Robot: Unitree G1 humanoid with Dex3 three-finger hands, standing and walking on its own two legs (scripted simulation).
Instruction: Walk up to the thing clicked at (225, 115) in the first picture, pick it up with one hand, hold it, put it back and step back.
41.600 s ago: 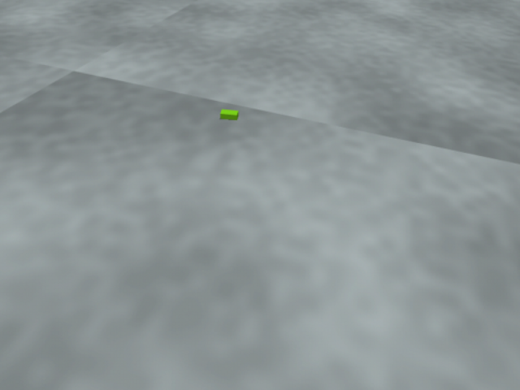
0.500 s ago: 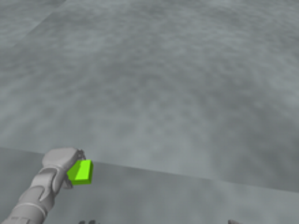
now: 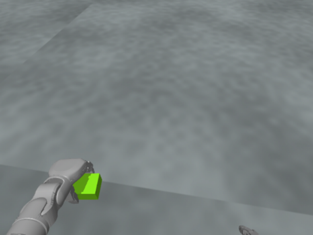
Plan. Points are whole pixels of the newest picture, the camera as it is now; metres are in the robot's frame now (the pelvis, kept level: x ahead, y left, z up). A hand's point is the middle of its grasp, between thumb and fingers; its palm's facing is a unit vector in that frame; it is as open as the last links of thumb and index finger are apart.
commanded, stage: hold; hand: left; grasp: from above
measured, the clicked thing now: (78, 186) +0.31 +0.22 -0.08
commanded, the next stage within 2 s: crouch in 1.46 s
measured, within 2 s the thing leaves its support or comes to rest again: neither
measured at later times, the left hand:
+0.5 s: hand (74, 186) +0.29 +0.21 -0.03, palm faces -0.46 -0.04 -0.89, open 8.8 cm
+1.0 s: hand (73, 187) +0.28 +0.21 -0.02, palm faces -0.47 -0.04 -0.88, open 8.8 cm
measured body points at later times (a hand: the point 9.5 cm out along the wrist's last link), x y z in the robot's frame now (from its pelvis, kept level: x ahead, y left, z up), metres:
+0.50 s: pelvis -0.01 +0.00 +0.01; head +0.01 -0.02 +0.46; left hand +0.31 +0.21 +0.02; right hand +0.14 -0.26 -0.10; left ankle +0.01 +0.13 -0.72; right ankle +0.02 -0.15 -0.72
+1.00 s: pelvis -0.01 -0.01 +0.02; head +0.00 -0.03 +0.47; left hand +0.30 +0.21 +0.04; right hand +0.15 -0.26 -0.09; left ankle +0.01 +0.13 -0.72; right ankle +0.02 -0.15 -0.72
